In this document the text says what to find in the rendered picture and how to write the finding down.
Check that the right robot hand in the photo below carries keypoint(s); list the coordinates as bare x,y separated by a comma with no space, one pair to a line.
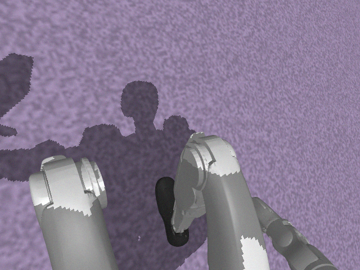
265,214

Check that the right robot foot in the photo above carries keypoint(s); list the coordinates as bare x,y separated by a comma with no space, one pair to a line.
164,191

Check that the right robot arm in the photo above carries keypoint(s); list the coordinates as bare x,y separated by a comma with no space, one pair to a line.
295,247

